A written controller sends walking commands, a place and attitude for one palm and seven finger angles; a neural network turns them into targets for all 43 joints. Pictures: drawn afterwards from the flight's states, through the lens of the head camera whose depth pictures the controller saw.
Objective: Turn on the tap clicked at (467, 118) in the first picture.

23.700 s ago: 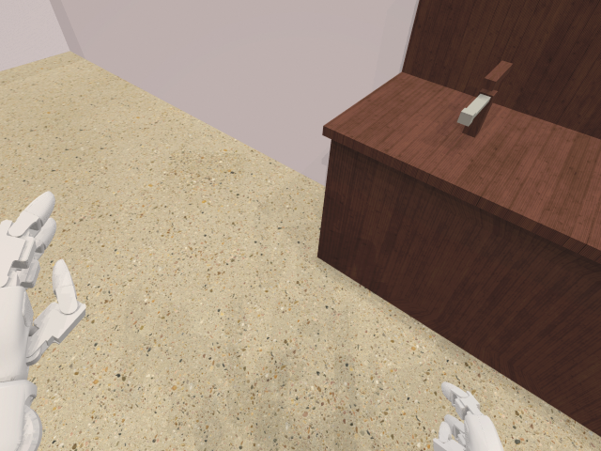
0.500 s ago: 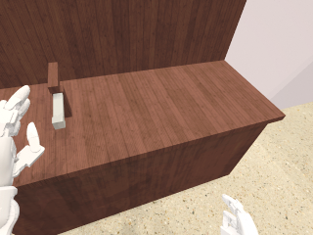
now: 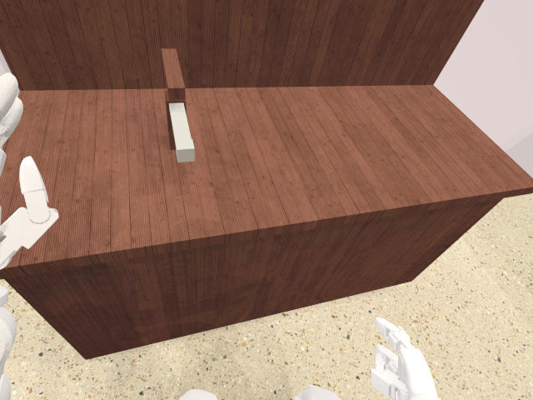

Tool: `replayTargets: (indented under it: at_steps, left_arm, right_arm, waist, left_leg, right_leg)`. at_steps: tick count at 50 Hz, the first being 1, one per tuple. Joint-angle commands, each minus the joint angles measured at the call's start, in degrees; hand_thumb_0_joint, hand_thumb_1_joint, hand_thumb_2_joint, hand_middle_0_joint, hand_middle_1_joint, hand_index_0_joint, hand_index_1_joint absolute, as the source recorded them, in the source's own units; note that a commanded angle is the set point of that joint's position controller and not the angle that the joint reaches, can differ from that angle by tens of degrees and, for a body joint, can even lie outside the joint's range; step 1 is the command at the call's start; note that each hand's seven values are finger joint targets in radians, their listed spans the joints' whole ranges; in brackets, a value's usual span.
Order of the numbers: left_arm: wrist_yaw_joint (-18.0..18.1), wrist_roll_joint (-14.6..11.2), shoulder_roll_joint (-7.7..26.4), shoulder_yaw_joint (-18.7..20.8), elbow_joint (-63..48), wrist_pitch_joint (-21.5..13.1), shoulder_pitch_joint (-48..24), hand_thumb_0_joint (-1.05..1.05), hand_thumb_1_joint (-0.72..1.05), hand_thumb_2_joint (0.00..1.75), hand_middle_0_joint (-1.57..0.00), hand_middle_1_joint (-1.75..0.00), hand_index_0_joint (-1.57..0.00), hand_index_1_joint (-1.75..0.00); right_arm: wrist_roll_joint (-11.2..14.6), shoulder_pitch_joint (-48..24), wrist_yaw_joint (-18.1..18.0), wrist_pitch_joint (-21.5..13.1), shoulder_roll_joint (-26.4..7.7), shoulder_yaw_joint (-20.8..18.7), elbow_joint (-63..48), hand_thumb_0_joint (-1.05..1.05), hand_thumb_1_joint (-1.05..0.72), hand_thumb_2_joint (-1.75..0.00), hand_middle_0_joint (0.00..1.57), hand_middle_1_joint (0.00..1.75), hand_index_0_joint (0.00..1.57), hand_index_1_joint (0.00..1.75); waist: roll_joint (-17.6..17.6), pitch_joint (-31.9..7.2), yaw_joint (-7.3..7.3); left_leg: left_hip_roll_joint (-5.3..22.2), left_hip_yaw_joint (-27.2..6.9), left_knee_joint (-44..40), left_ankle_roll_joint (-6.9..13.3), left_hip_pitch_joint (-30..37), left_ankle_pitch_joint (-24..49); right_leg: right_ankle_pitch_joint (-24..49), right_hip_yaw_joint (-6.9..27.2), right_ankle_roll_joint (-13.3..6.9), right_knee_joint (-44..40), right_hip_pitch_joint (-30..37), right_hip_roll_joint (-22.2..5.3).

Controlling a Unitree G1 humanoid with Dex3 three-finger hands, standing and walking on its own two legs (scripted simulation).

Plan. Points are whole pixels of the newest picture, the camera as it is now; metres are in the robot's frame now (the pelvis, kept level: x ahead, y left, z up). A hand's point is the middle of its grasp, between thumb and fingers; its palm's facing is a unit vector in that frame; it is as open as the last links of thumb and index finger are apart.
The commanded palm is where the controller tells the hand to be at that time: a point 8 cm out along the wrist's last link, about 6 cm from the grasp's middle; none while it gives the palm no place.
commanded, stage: come to a stop and stand still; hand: left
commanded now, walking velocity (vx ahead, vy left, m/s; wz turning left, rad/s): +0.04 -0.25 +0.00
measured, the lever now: (185, 150) +0.45 +0.20 +0.09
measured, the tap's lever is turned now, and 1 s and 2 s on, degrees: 0 0 0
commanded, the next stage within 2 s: look again from close up in 0.60 s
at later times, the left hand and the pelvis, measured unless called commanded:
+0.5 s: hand (6, 242) +0.19 +0.29 +0.19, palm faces +0.36 -0.89 -0.29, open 7.4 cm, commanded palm +0.14 +0.32 +0.22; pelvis -0.04 +0.04 +0.03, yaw -3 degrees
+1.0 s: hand (50, 220) +0.21 +0.26 +0.20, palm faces +0.34 -0.87 -0.37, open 7.4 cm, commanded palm +0.15 +0.30 +0.22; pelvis -0.02 +0.02 +0.04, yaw -1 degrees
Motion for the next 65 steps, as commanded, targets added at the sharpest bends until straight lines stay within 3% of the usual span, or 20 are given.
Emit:
replayTargets:
  at_steps: [1, 2, 4, 8, 11, 14, 15, 16, 19, 20, 21, 23, 25, 30, 32, 38, 45, 55, 59, 65]
  left_arm:
    - [0.7, -0.3, 10.9, 5.7, -8.5, -3.6, -6.8, 0.0, 0.9, 0.9, -0.2, -0.3, -0.2, -0.3]
    - [0.4, -0.4, 11.9, 7.5, -11.2, -3.8, -5.7, 0.0, 0.9, 0.9, -0.2, -0.3, -0.2, -0.3]
    - [-0.6, -0.5, 9.6, 6.4, -12.6, -4.1, -2.8, 0.0, 0.9, 0.9, -0.2, -0.3, -0.2, -0.3]
    - [-1.1, -1.5, 9.5, 6.7, -13.7, -3.9, 8.6, 0.0, 0.9, 0.9, -0.2, -0.3, -0.2, -0.3]
    - [-1.2, -2.0, 10.9, 8.9, -7.0, -2.3, 11.0, 0.0, 0.9, 0.9, -0.2, -0.3, -0.2, -0.3]
    - [-0.1, -2.4, 12.9, 10.6, -2.5, -1.8, 5.6, 0.0, 0.9, 0.9, -0.2, -0.3, -0.2, -0.3]
    - [0.6, -2.5, 10.7, 9.5, -1.3, -1.8, 3.6, 0.0, 0.9, 0.9, -0.2, -0.3, -0.2, -0.3]
    - [0.6, -2.7, 8.4, 7.0, -1.0, -1.3, 4.3, 0.0, 0.9, 0.9, -0.2, -0.3, -0.2, -0.3]
    - [1.1, -2.4, 9.3, 6.1, -6.8, -1.2, 5.8, 0.0, 0.9, 0.9, -0.2, -0.3, -0.2, -0.3]
    - [1.2, -2.5, 9.1, 4.4, -12.4, -1.8, 3.7, 0.0, 0.9, 0.9, -0.2, -0.3, -0.2, -0.3]
    - [1.6, -1.9, 7.8, 2.4, -15.1, -2.8, 1.5, 0.0, 0.9, 0.9, -0.2, -0.3, -0.2, -0.3]
    - [1.5, -0.9, 10.1, 3.2, -15.1, -2.8, -0.7, 0.0, 0.9, 0.9, -0.2, -0.3, -0.2, -0.3]
    - [2.1, 0.2, 10.8, 4.1, -16.0, -2.6, -0.9, 0.0, 0.9, 0.9, -0.2, -0.3, -0.2, -0.3]
    - [2.3, 0.3, 8.3, 5.9, -3.5, -2.0, 7.8, 0.0, 0.9, 0.9, -0.2, -0.3, -0.2, -0.3]
    - [1.8, 0.0, 7.5, 5.0, 0.8, -1.7, 6.5, 0.0, 0.9, 0.9, -0.2, -0.3, -0.2, -0.3]
    - [1.6, -1.2, 3.6, -0.8, 2.6, -0.6, 1.5, 0.0, 0.9, 0.9, -0.2, -0.3, -0.2, -0.3]
    - [4.1, -0.3, 10.9, 5.4, -10.6, -1.9, 1.9, 0.0, 0.9, 0.9, -0.2, -0.3, -0.2, -0.3]
    - [3.9, -2.4, 5.9, 5.8, -2.8, -1.4, 16.7, 0.0, 0.9, 0.9, -0.2, -0.3, -0.2, -0.3]
    - [3.2, -2.4, 6.2, 4.2, -0.5, -0.6, 11.4, 0.0, 0.9, 0.9, -0.2, -0.3, -0.2, -0.3]
    - [3.7, -0.9, 7.6, 1.2, -7.9, -0.4, -1.6, 0.0, 0.9, 0.9, -0.2, -0.3, -0.2, -0.3]
  right_arm:
    - [-0.6, -0.8, -0.8, -3.2, -5.7, -3.0, -7.7, 0.0, -0.9, -0.9, 0.2, 0.3, 0.2, 0.3]
    - [-0.8, -1.4, -0.1, -2.4, -8.1, -4.3, -8.4, 0.0, -0.9, -0.9, 0.2, 0.3, 0.2, 0.3]
    - [-0.3, -1.9, 1.0, -1.8, -9.3, -4.7, -9.7, 0.0, -0.9, -0.9, 0.2, 0.3, 0.2, 0.3]
    - [-0.3, -0.7, 1.0, -1.0, -9.0, -3.8, -12.0, 0.0, -0.9, -0.9, 0.2, 0.3, 0.2, 0.3]
    - [0.6, 0.7, -0.5, 0.9, -9.1, -3.2, -11.4, 0.0, -0.9, -0.9, 0.2, 0.3, 0.2, 0.3]
    - [1.7, 1.3, -1.5, 1.9, -8.6, -3.3, -10.3, 0.0, -0.9, -0.9, 0.2, 0.3, 0.2, 0.3]
    - [1.8, 0.7, -1.6, 1.4, -7.9, -2.9, -10.4, 0.0, -0.9, -0.9, 0.2, 0.3, 0.2, 0.3]
    - [2.2, 1.2, -1.9, 0.9, -9.4, -3.7, -9.4, 0.0, -0.9, -0.9, 0.2, 0.3, 0.2, 0.3]
    - [0.8, -0.6, -3.3, 1.6, -8.2, -2.2, -8.8, 0.0, -0.9, -0.9, 0.2, 0.3, 0.2, 0.3]
    - [0.5, -2.3, -3.9, 0.8, -8.7, -2.0, -9.1, 0.0, -0.9, -0.9, 0.2, 0.3, 0.2, 0.3]
    - [-0.4, -2.6, -3.5, -0.1, -9.7, -2.1, -9.1, 0.0, -0.9, -0.9, 0.2, 0.3, 0.2, 0.3]
    - [-0.7, -4.3, -2.8, -1.4, -7.3, -1.4, -9.1, 0.0, -0.9, -0.9, 0.2, 0.3, 0.2, 0.3]
    - [0.3, -3.4, -2.5, -2.2, -8.0, -1.8, -9.8, 0.0, -0.9, -0.9, 0.2, 0.3, 0.2, 0.3]
    - [0.2, 1.1, -2.9, -2.0, -9.3, -2.7, -10.0, 0.0, -0.9, -0.9, 0.2, 0.3, 0.2, 0.3]
    - [0.2, 1.6, -3.2, -1.1, -9.2, -2.5, -9.6, 0.0, -0.9, -0.9, 0.2, 0.3, 0.2, 0.3]
    - [1.6, 0.1, -3.6, -1.2, -9.1, -2.5, -8.7, 0.0, -0.9, -0.9, 0.2, 0.3, 0.2, 0.3]
    - [0.9, -4.4, -4.2, -1.4, -8.0, -0.7, -10.0, 0.0, -0.9, -0.9, 0.2, 0.3, 0.2, 0.3]
    - [2.1, -1.1, -3.8, 0.7, -9.1, -2.5, -10.9, 0.0, -0.9, -0.9, 0.2, 0.3, 0.2, 0.3]
    - [1.5, -1.7, -4.2, 2.1, -9.5, -2.6, -10.4, 0.0, -0.9, -0.9, 0.2, 0.3, 0.2, 0.3]
    - [1.2, -3.7, -5.0, 1.4, -9.0, -1.5, -10.4, 0.0, -0.9, -0.9, 0.2, 0.3, 0.2, 0.3]
  waist:
    - [18.9, -5.2, -6.38]
    - [16.7, -5.9, -6.04]
    - [12.7, -6.1, -4.89]
    - [19.9, -11.4, -3.1]
    - [12.2, -11.6, -3.31]
    - [-5.0, -11.5, -4.74]
    - [-4.7, -10.5, -4.57]
    - [-6.9, -9.9, -4.42]
    - [9.5, -7.6, -5.21]
    - [23.3, -7.3, -4.86]
    - [35.9, -5.4, -4.4]
    - [27.2, -0.2, -3.96]
    - [17.3, -1.4, -2.91]
    - [21.7, -7.2, -3.02]
    - [17.1, -7.0, -3.25]
    - [-6.1, -6.6, -3.97]
    - [16.5, -11.6, -2.25]
    - [9.8, -15.2, -3.42]
    - [7.9, -11.9, -3.68]
    - [15.8, -6.8, -3.95]
  left_leg:
    - [14.2, -23.8, -27.7, 7.5, 10.4, 47.5]
    - [15.6, -25.8, -27.0, 6.4, 10.9, 45.5]
    - [16.1, -19.5, -27.6, 6.4, 7.7, 37.8]
    - [13.6, -10.2, -24.2, 5.0, 4.6, 31.8]
    - [10.9, -7.1, -15.3, 3.5, -0.6, 25.5]
    - [0.6, 3.8, 7.8, 2.3, -12.1, 4.6]
    - [1.2, 2.0, 8.5, 2.0, -13.1, 2.5]
    - [3.6, -1.5, 4.7, 2.4, -6.6, 3.6]
    - [1.8, 4.6, -17.8, 2.3, 12.0, 9.3]
    - [3.6, 0.2, -28.1, 2.3, 13.6, 8.2]
    - [13.9, -19.0, -38.1, 3.9, 11.9, 3.4]
    - [17.0, -25.7, -43.5, 5.5, -2.0, -7.7]
    - [14.9, -17.0, -40.3, 6.8, -1.8, -1.6]
    - [9.6, -6.6, -37.1, 4.8, -1.2, -3.8]
    - [8.0, -5.0, -32.7, 3.7, -3.2, -2.4]
    - [1.6, 2.6, -8.2, 2.3, -1.0, 12.7]
    - [8.7, -5.0, -25.6, 4.2, 9.4, 41.0]
    - [6.4, -0.6, -20.9, 2.6, 6.4, 39.6]
    - [8.7, -3.8, -25.9, 3.5, 3.5, 25.2]
    - [10.4, -8.3, -31.6, 5.8, 1.0, 2.3]
  right_leg:
    - [-8.0, -2.5, 0.9, 15.2, -12.2, 8.0]
    - [-5.0, -1.2, 0.9, 12.9, -11.2, 7.2]
    - [0.9, -1.3, 0.5, 5.4, -4.2, 5.8]
    - [4.3, -5.2, -1.9, -14.2, 11.7, 7.4]
    - [11.8, -6.2, -3.4, -28.3, 21.5, 6.7]
    - [20.6, 8.5, -10.9, -31.6, 25.2, -8.8]
    - [24.7, 10.0, -12.9, -31.5, 23.4, -12.7]
    - [13.8, 14.9, -13.0, -33.4, 14.1, -13.7]
    - [-6.8, 2.6, -7.5, -25.3, -2.2, -4.0]
    - [-6.5, -2.6, -4.9, -15.0, -2.3, 1.2]
    - [-7.6, -7.0, -1.2, -1.2, -6.2, 8.0]
    - [1.1, 1.0, -0.5, 6.2, -1.6, 5.9]
    - [4.4, -1.6, 0.2, 0.4, 3.3, 5.1]
    - [1.9, -9.4, -0.2, -24.5, 17.8, 8.0]
    - [6.3, -7.8, -0.5, -32.0, 22.6, 7.0]
    - [15.0, 10.4, -8.3, -37.3, 12.6, -10.3]
    - [23.1, -2.7, 0.3, -23.7, 17.3, 1.5]
    - [33.2, -1.4, -1.3, -27.7, 23.8, -1.5]
    - [17.6, -3.7, -0.1, -27.2, 19.2, 1.7]
    - [5.4, -4.5, -0.6, -28.7, 16.0, 4.0]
